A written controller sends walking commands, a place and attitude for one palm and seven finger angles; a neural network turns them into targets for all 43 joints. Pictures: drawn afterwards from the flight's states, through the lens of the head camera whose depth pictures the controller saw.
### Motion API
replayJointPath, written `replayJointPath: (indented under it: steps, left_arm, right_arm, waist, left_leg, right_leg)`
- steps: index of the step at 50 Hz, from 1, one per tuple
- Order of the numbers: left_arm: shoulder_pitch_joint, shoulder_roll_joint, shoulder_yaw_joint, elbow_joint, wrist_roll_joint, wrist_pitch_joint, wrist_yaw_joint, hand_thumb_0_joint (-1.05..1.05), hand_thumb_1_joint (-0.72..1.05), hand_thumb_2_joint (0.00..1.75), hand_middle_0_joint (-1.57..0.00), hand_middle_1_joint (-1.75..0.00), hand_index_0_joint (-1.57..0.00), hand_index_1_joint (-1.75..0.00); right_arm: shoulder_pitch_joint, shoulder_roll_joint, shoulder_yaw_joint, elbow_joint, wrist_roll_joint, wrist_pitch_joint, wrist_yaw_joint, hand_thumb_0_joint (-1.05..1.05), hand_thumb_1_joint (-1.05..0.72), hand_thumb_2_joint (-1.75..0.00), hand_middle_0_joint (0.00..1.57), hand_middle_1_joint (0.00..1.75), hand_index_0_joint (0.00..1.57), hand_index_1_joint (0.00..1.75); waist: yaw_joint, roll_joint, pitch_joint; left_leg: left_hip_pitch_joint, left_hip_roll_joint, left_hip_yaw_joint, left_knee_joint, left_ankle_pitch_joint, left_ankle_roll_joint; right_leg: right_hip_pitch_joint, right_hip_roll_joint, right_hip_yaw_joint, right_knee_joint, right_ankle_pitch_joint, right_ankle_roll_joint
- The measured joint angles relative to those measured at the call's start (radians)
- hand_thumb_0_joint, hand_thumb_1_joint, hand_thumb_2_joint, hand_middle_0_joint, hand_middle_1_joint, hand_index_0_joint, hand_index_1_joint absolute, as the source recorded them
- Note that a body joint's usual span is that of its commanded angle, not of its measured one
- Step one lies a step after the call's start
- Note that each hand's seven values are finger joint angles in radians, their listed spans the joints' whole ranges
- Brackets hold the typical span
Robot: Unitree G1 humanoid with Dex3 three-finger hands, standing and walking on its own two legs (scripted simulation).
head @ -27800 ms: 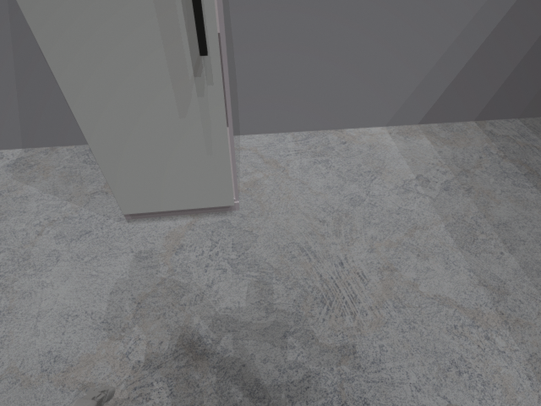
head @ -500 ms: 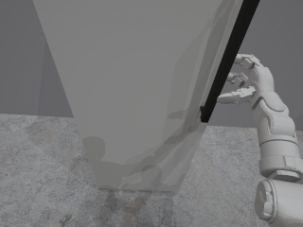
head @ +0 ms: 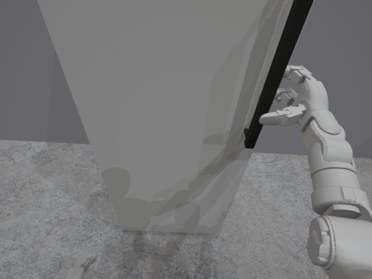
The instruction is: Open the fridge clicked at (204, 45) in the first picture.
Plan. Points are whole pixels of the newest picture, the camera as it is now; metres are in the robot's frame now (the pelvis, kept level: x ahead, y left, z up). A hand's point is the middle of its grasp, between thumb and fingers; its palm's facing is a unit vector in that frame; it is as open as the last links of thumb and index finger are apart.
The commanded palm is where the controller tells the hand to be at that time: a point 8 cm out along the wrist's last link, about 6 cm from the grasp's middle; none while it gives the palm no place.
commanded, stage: slide the fingers in behind the handle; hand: right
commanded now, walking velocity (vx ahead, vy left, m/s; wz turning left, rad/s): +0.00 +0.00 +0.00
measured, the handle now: (271, 72) +0.47 -0.12 +0.25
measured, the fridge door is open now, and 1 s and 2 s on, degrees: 0 0 0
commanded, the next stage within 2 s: grip the handle and tug to test in 1.64 s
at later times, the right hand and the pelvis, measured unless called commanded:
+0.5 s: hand (274, 102) +0.42 -0.13 +0.21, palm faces -0.05 +1.00 +0.01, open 14.0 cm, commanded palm +0.40 -0.18 +0.21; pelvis +0.00 +0.00 +0.00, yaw +0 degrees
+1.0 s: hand (264, 103) +0.41 -0.11 +0.21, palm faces -0.05 +1.00 +0.01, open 14.0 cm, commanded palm +0.40 -0.16 +0.21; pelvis +0.00 +0.01 +0.00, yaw +0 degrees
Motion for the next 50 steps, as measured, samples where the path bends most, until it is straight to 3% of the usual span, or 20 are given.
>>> replayJointPath:
  steps: [10,26,35,50]
  left_arm:
    - [0.019,0.006,0.006,-0.003,-0.007,0.002,0.004,0.01,0.91,0.9,-0.2,-0.3,-0.2,-0.3]
    - [-0.029,-0.004,0.002,-0.017,-0.001,0.014,-0.005,0.01,0.91,0.9,-0.2,-0.3,-0.2,-0.3]
    - [-0.045,-0.012,-0.006,-0.019,0.002,0.025,-0.002,0.01,0.91,0.9,-0.2,-0.3,-0.2,-0.3]
    - [-0.035,-0.009,-0.002,-0.011,0.006,0.039,-0.005,0.01,0.91,0.9,-0.2,-0.3,-0.2,-0.3]
  right_arm:
    - [0.04,-0.015,-0.001,-0.044,0.0,0.005,0.001,-0.01,0.5,-0.3,0.32,1.21,0.31,1.2]
    - [0.101,0.049,0.029,-0.188,0.006,0.087,-0.043,-0.01,0.5,-0.3,0.31,1.2,0.3,1.2]
    - [0.099,0.066,0.054,-0.211,0.006,0.099,-0.054,-0.01,0.5,-0.3,0.3,1.2,0.3,1.2]
    - [0.111,0.086,0.063,-0.227,0.003,0.11,-0.075,-0.01,0.5,-0.3,0.31,1.2,0.3,1.2]
  waist:
    - [0.003,0.007,0.006]
    - [-0.01,0.001,-0.005]
    - [-0.021,0.004,0.002]
    - [-0.016,0.003,0.001]
  left_leg:
    - [0.007,-0.003,-0.007,-0.005,0.002,0.0]
    - [0.033,0.0,-0.009,-0.017,0.002,-0.002]
    - [0.043,0.0,0.001,-0.02,0.0,0.002]
    - [0.053,-0.005,0.002,-0.024,0.0,0.008]
  right_leg:
    - [0.008,-0.004,-0.006,0.0,-0.003,0.0]
    - [0.034,0.0,-0.008,-0.013,-0.004,-0.001]
    - [0.042,0.001,0.002,-0.018,0.0,0.004]
    - [0.054,-0.003,0.004,-0.027,0.003,0.01]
